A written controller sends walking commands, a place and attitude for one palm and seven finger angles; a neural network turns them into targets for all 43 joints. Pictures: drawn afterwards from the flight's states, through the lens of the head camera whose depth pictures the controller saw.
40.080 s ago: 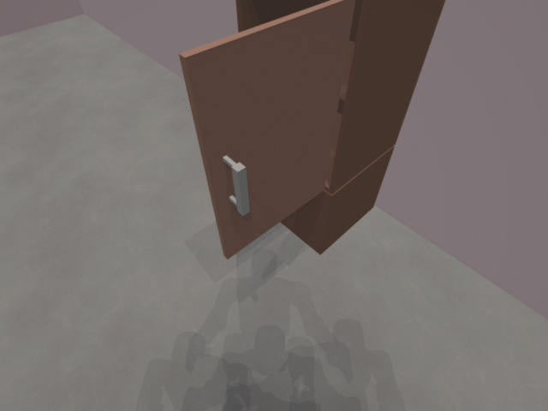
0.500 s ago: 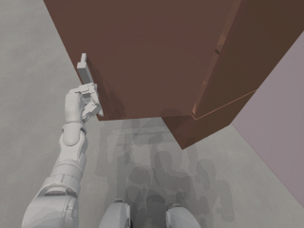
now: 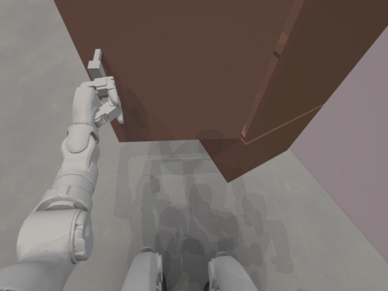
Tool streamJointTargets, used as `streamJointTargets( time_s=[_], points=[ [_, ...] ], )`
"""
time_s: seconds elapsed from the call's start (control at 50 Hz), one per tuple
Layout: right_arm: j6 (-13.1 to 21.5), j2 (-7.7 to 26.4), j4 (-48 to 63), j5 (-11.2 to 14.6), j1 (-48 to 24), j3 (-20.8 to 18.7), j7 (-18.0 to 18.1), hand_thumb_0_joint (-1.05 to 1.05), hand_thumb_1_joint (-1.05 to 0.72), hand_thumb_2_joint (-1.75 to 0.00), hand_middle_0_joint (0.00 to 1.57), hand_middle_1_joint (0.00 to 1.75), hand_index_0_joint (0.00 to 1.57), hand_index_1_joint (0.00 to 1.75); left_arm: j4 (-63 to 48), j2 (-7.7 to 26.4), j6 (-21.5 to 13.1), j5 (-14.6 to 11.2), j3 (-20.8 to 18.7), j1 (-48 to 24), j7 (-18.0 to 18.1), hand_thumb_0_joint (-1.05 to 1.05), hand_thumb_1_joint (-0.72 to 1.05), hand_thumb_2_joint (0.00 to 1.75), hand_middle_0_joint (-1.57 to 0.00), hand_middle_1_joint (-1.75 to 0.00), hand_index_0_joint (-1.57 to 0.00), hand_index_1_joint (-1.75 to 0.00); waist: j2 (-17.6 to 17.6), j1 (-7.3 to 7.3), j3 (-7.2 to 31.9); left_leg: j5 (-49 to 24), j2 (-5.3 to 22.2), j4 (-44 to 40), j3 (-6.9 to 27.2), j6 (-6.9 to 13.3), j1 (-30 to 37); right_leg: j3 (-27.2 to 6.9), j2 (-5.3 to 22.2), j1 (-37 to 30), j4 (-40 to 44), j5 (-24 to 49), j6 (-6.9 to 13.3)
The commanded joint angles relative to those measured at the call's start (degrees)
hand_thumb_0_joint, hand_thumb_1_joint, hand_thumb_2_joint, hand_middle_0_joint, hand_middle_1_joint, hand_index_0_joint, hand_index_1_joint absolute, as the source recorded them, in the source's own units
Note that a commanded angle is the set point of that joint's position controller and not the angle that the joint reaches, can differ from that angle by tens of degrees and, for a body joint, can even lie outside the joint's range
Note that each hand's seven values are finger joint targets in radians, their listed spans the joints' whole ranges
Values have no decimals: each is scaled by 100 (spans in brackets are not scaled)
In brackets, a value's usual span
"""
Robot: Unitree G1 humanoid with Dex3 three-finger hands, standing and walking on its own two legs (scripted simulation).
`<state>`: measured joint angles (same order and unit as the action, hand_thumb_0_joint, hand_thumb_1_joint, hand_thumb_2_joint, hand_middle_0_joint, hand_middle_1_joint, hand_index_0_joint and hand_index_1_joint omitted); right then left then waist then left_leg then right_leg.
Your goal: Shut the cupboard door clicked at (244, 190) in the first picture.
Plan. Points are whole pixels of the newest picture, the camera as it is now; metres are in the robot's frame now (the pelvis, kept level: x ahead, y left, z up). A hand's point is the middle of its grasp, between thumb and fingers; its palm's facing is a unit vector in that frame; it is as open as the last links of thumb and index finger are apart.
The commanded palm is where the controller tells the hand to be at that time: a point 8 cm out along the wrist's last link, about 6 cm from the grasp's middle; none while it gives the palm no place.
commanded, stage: push the door shut along its arc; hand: left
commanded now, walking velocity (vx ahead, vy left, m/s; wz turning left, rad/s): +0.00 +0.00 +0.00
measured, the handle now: (105, 83) +0.55 +0.17 +0.06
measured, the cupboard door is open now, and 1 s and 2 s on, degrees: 64 50 47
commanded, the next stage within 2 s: pull the fist back off the door in 0.96 s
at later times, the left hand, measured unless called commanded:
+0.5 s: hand (126, 87) +0.53 +0.12 +0.07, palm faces -0.16 -0.99 -0.04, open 3.2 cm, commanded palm +0.54 +0.15 +0.06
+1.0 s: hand (149, 65) +0.60 +0.08 +0.07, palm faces -0.28 -0.96 -0.03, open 3.2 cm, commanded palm +0.61 +0.11 +0.06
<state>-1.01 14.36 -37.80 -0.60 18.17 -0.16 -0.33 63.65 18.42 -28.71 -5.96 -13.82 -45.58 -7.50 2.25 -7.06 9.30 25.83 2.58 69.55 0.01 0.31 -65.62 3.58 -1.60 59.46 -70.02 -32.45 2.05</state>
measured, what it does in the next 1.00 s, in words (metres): stands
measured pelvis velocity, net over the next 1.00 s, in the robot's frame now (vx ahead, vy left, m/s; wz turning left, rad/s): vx -0.01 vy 0.02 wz -0.06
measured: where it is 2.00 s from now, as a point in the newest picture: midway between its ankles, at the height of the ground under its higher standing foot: outside the picture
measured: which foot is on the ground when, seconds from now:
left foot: down 0.00-1.00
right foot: down 0.00-1.00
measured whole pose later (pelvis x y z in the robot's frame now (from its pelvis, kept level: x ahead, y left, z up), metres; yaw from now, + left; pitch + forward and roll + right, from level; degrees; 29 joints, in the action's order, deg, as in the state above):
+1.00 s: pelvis -0.01 +0.02 -0.04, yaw -4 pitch +32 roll -6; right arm 1.8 14.6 -38.1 -2.3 23.8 2.8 -1.8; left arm 77.7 34.3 -15.6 2.1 -16.7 -77.3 -15.5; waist 4.8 -18.2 7.8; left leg 28.0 4.4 79.4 1.4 1.6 -83.7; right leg 4.5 -3.4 76.1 -76.9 -32.9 1.1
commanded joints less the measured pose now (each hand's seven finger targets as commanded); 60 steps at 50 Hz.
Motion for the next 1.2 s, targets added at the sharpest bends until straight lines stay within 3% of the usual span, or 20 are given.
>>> streamJointTargets(
  time_s=[0.0,0.12,0.22,0.34,0.4,0.46,0.5,0.54,0.66,0.74,0.8,0.88,0.92,1.04,1.06,1.08,1.1,1.12,1.14,1.18],
  points=[
    [172,971,387,-4,815,-311,39,0,-90,-90,20,30,20,30,-942,1078,-229,-34,-188,-2864,-173,0,90,90,-130,-150,-130,-150,133,-329,2433,-1084,-152,-515,288,221,2101,-408,-87,-465,1146,1678,-94],
    [207,1038,264,10,962,-301,15,0,-90,-90,20,30,20,30,-709,1213,-106,16,-91,-3528,-392,0,90,90,-130,-150,-130,-150,340,-547,2438,-920,-91,-429,398,219,2136,-353,-103,5,1099,1308,-72],
    [237,1095,213,-6,1110,-304,-12,0,-90,-90,20,30,20,30,-653,1264,-16,70,-19,-3917,-515,0,90,90,-130,-150,-130,-150,689,-615,2696,-1016,-50,-389,537,191,2440,-262,-124,391,985,1192,-21],
    [271,1159,133,-54,1266,-287,-43,0,-90,-90,20,30,20,30,-477,1297,125,143,37,-4483,-507,0,90,90,-130,-150,-130,-150,778,-818,2636,-935,-4,-371,703,181,2583,-158,-140,835,917,1041,0],
    [296,1198,122,-82,1353,-259,-48,0,-90,-90,20,30,20,30,-450,1625,157,226,-134,-4853,-467,0,90,90,-130,-150,-130,-150,874,-868,2708,-806,-10,-292,708,202,2428,-166,-154,906,845,929,11],
    [316,1201,86,-86,1379,-258,-79,0,-90,-90,20,30,20,30,-280,1500,223,338,40,-5066,-477,0,90,90,-130,-150,-130,-150,959,-980,2670,-749,19,-246,770,185,2473,-144,-155,1157,817,892,10],
    [321,1239,85,-107,1472,-240,-66,0,-90,-90,20,30,20,30,-237,1807,261,357,-160,-5204,-494,0,90,90,-130,-150,-130,-150,941,-996,2769,-879,23,-192,776,203,2421,-139,-171,1097,765,941,24],
    [335,1219,71,-105,1465,-225,-89,0,-90,-90,20,30,20,30,-229,1679,321,403,8,-5383,-561,0,90,90,-130,-150,-130,-150,1173,-1032,2840,-904,38,-148,809,179,2500,-118,-168,1268,716,952,36],
    [343,1248,69,-109,1611,-194,-92,0,-90,-90,20,30,20,30,-56,1819,578,439,-54,-5684,-687,0,90,90,-130,-150,-130,-150,1172,-1159,2937,-1119,69,-12,872,196,2454,-77,-201,1408,624,1061,36],
    [346,1266,43,-145,1717,-164,-90,0,-90,-90,20,30,20,30,-39,2209,685,526,-291,-5902,-693,0,90,90,-130,-150,-130,-150,1299,-1155,3108,-1304,79,111,863,201,2394,-68,-220,1413,533,1140,54],
    [367,1246,39,-160,1792,-172,-111,0,-90,-90,20,30,20,30,-42,2075,737,574,-196,-6019,-718,0,90,90,-130,-150,-130,-150,1307,-1238,3149,-1513,82,192,870,223,2435,-72,-238,1497,509,1255,47],
    [339,1255,44,-156,1849,-124,-94,0,-90,-90,20,30,20,30,212,2385,939,655,-331,-6131,-767,0,90,90,-130,-150,-130,-150,1169,-1306,3065,-1421,63,311,749,266,1983,-92,-268,1313,515,1275,25],
    [347,1261,52,-167,1886,-103,-80,0,-90,-90,20,30,20,30,140,2713,946,734,-481,-6265,-796,0,90,90,-130,-150,-130,-150,1363,-1259,3231,-1566,69,393,714,265,1938,-110,-271,1276,437,1369,31],
    [324,1250,58,-189,2007,-69,-51,0,-90,-90,20,30,20,30,319,2953,1129,857,-512,-6487,-931,0,90,90,-130,-150,-130,-150,1221,-1409,3191,-1680,68,592,621,326,1533,-136,-310,1115,387,1593,-13],
    [334,1132,275,-323,2181,-12,-79,0,-90,-90,20,30,20,30,48,3079,1218,341,-1797,-6146,103,0,90,90,-130,-150,-130,-150,1196,-887,3424,-1787,152,423,705,277,1477,-90,-290,782,407,1646,-33],
    [346,1091,328,-346,2073,-35,-167,0,-90,-90,20,30,20,30,82,2676,1281,443,-1449,-5786,573,0,90,90,-130,-150,-130,-150,1257,-913,3664,-1946,141,370,659,240,1607,-88,-280,688,389,1779,-82],
    [353,1035,305,-429,2167,-84,-264,0,-90,-90,20,30,20,30,-4,2439,1238,477,-1587,-5608,1015,0,90,90,-130,-150,-130,-150,1141,-848,3811,-2103,136,368,684,207,1729,-35,-279,668,350,1861,-101],
    [335,980,306,-487,2185,-108,-356,0,-90,-90,20,30,20,30,-216,2102,1161,676,-1384,-5521,1467,0,90,90,-130,-150,-130,-150,1221,-842,3778,-2185,145,338,637,179,1825,-17,-270,693,377,1922,-132],
    [306,973,270,-533,2197,-150,-451,0,-90,-90,20,30,20,30,-358,1953,1069,1015,-1143,-5403,1794,0,90,90,-130,-150,-130,-150,1331,-868,3702,-2213,153,322,598,162,1937,-11,-268,756,413,1909,-139],
    [183,1015,221,-574,2247,-201,-545,0,-90,-90,20,30,20,30,-317,2155,956,1374,-1186,-5326,2100,0,90,90,-130,-150,-130,-150,1154,-889,3636,-2094,110,294,516,172,1789,-60,-269,504,490,1943,-135]
  ],
)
